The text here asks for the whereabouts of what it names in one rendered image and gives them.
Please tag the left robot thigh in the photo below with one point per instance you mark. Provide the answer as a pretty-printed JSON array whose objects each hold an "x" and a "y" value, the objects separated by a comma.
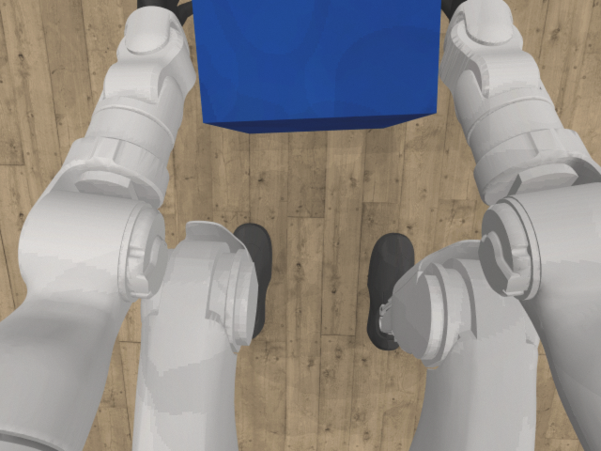
[{"x": 186, "y": 376}]

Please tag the robot left shin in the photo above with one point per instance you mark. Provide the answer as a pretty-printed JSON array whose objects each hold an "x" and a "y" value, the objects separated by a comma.
[{"x": 196, "y": 231}]

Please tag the robot left forearm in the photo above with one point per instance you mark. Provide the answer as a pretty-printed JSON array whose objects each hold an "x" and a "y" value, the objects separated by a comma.
[{"x": 134, "y": 126}]

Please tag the robot right forearm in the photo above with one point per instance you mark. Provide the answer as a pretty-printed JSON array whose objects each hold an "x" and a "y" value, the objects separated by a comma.
[{"x": 516, "y": 137}]

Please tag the carton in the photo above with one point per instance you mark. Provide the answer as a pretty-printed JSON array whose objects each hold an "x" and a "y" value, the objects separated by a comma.
[{"x": 316, "y": 65}]

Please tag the robot right hand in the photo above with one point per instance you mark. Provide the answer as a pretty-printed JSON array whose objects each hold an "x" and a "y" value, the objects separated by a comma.
[{"x": 449, "y": 7}]

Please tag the robot left hand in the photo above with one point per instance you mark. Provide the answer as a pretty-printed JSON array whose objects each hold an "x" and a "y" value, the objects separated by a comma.
[{"x": 182, "y": 11}]

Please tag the robot left upper arm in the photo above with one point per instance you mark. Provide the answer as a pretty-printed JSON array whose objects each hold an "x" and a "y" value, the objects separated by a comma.
[{"x": 85, "y": 259}]

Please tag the robot right upper arm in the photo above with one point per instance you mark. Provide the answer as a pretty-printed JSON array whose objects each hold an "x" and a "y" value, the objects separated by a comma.
[{"x": 544, "y": 248}]

